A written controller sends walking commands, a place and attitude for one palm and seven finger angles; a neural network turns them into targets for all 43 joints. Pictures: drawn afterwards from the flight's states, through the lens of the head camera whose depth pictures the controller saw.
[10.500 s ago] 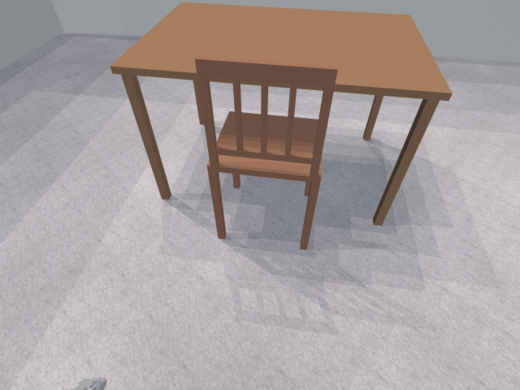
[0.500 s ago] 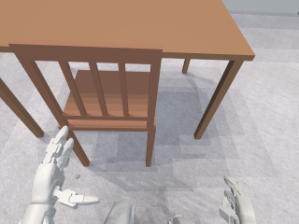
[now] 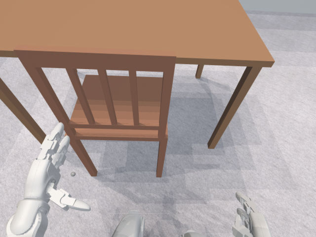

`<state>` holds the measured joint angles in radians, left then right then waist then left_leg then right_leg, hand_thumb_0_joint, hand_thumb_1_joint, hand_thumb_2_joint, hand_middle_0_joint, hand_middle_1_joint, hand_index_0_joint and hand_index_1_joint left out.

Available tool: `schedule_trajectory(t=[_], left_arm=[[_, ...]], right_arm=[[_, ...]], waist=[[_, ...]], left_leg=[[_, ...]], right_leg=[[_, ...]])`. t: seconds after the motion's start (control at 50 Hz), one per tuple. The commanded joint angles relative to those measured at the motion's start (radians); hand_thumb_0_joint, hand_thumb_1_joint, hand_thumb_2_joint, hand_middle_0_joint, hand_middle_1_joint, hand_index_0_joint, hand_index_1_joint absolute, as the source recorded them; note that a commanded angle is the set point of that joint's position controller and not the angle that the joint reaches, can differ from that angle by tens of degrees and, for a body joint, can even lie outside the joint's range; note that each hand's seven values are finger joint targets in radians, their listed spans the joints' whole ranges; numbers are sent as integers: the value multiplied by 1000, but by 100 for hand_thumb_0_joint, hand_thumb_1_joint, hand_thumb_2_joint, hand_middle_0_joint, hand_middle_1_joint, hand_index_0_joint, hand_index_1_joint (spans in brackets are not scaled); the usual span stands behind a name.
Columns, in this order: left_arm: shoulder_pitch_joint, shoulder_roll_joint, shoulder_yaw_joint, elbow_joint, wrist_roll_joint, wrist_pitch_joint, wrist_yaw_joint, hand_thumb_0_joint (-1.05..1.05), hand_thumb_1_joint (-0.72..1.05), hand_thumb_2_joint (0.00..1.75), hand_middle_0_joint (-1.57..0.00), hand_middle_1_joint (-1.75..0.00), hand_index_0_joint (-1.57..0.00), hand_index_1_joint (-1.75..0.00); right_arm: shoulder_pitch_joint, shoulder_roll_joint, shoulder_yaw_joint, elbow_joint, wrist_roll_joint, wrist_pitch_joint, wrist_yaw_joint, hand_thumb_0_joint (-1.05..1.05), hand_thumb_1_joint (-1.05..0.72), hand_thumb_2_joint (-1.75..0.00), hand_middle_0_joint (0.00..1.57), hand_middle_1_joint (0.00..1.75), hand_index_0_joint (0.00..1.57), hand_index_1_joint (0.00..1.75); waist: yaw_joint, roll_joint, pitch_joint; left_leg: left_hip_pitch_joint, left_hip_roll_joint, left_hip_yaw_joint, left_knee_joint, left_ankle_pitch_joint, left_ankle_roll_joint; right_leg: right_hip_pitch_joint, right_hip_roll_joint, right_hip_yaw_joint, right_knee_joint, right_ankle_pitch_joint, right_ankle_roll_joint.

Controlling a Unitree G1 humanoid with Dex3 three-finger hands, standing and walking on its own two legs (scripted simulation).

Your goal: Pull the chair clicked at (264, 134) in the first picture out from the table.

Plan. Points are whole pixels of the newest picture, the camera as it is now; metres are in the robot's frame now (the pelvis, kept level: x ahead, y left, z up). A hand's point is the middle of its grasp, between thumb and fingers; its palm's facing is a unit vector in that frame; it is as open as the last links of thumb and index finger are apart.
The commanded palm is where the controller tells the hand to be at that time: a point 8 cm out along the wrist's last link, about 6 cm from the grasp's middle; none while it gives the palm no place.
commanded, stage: raise the hand toward the chair's back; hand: left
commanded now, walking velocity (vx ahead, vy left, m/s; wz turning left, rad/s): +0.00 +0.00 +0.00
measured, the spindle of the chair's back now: (108, 99) +0.52 +0.19 +0.00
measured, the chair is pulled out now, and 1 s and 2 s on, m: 0.00 0.00 0.00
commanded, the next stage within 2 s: aim the fingers beside a spindle in 0.38 s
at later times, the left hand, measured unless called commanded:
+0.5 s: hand (75, 176) +0.24 +0.20 +0.05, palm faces +0.06 -1.00 -0.05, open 16.9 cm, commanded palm +0.23 +0.26 +0.05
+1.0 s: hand (88, 161) +0.29 +0.19 +0.03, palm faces +0.04 -1.00 -0.04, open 16.9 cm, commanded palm +0.27 +0.24 +0.03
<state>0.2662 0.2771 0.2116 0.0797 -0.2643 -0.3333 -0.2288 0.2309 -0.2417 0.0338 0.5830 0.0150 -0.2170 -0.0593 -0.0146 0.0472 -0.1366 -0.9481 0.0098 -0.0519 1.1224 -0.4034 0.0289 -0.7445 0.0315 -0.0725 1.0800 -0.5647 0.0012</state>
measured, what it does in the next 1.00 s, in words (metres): stands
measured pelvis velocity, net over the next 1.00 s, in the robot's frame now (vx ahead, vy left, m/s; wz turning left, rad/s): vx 0.00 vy -0.01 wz -0.02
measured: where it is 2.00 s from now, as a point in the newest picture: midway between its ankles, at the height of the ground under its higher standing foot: outside the picture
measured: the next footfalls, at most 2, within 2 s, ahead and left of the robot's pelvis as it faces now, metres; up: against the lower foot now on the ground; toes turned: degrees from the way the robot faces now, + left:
none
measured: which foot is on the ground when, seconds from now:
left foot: down 0.00-1.00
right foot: down 0.00-1.00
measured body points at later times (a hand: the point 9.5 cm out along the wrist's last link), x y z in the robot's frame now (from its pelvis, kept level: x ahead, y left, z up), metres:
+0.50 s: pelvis +0.00 +0.00 +0.00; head +0.05 +0.01 +0.45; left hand +0.23 +0.26 +0.06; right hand +0.18 -0.24 -0.07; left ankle +0.08 +0.09 -0.66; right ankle -0.02 -0.13 -0.65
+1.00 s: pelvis +0.00 -0.01 -0.01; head +0.06 +0.01 +0.43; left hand +0.28 +0.25 +0.03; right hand +0.16 -0.25 -0.09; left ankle +0.08 +0.09 -0.65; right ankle -0.02 -0.13 -0.65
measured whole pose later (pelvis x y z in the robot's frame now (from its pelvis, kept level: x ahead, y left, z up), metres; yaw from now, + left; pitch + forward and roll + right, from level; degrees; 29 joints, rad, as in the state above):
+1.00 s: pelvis +0.00 -0.01 -0.01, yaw -1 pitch +16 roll -4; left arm 0.10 0.26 0.21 0.23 -0.24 -0.36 -0.20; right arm 0.23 -0.25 0.03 0.59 0.00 -0.19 -0.05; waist -0.03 0.04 -0.15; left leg -1.03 0.02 -0.05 1.17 -0.42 0.02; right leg -0.83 0.04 -0.07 1.15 -0.58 -0.01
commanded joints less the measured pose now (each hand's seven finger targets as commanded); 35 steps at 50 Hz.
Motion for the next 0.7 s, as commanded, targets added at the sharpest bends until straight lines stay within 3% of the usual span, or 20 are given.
schedule_trajectory(t=[0.0,0.08,0.12,0.16,0.24,0.32,0.38,0.5,0.56,0.62,0.68], left_arm=[[-9,128,60,-244,-30,-29,-27,0,-50,30,-6,-8,-6,-8],[-54,162,116,-281,-16,-86,48,0,-50,30,-6,-8,-6,-8],[-58,130,90,-248,-2,-112,68,0,-50,30,-6,-8,-6,-8],[-65,115,64,-232,8,-127,64,0,-50,30,-6,-8,-6,-8],[-34,105,32,-210,3,-98,16,0,-50,30,-6,-8,-6,-8],[-21,124,54,-222,-20,-59,-6,0,-50,30,-6,-8,-6,-8],[-51,154,95,-260,-21,-78,17,0,-50,30,-6,-8,-6,-8],[-90,105,48,-188,0,-114,31,0,-50,30,-6,-8,-6,-8],[-132,95,23,-148,-3,-105,1,0,-50,30,-6,-8,-6,-8],[-211,125,36,-159,-5,-98,-15,0,-50,30,-6,-8,-6,-8],[-201,140,56,-177,-4,-96,-2,0,-50,30,-6,-8,-6,-8]], right_arm=[[-52,-140,-68,-172,11,-57,-15,0,-90,-90,20,30,20,30],[-59,-128,-70,-147,-1,-57,-11,0,-90,-90,20,30,20,30],[-56,-124,-67,-143,-5,-55,-2,0,-90,-90,20,30,20,30],[-60,-129,-68,-142,-5,-55,5,0,-90,-90,20,30,20,30],[-54,-142,-70,-162,2,-47,5,0,-90,-90,20,30,20,30],[-55,-140,-69,-173,10,-39,-6,0,-90,-90,20,30,20,30],[-61,-135,-68,-162,5,-43,-11,0,-90,-90,20,30,20,30],[-62,-132,-62,-149,0,-46,-3,0,-90,-90,20,30,20,30],[-57,-141,-60,-150,1,-46,-4,0,-90,-90,20,30,20,30],[-54,-148,-62,-147,4,-47,-11,0,-90,-90,20,30,20,30],[-54,-145,-62,-149,1,-49,-11,0,-90,-90,20,30,20,30]], waist=[[12,22,-249],[14,50,-202],[1,61,-165],[-6,87,-163],[-8,58,-207],[-4,13,-213],[5,34,-219],[-20,44,-149],[-28,20,-169],[-27,32,-211],[-7,59,-252]], left_leg=[[369,9,-28,-196,133,3],[359,14,-34,-187,141,-3],[346,17,-39,-188,111,-8],[343,18,-42,-184,86,-10],[358,17,-36,-191,88,-4],[346,12,-27,-197,83,2],[352,13,-29,-186,108,0],[308,13,-35,-176,28,-2],[289,10,-35,-162,11,1],[294,9,-30,-150,22,2],[323,11,-31,-149,68,1]], right_leg=[[-2,-3,0,-196,197,-28],[-49,-1,-3,-175,187,-32],[-86,-4,-9,-162,161,-33],[-109,-4,-6,-155,146,-34],[-73,-4,0,-173,154,-30],[-31,-1,4,-198,161,-25],[-41,1,3,-182,174,-29],[-114,-1,2,-171,112,-29],[-118,-1,10,-169,102,-27],[-106,-5,19,-165,110,-28],[-95,-3,16,-154,138,-31]])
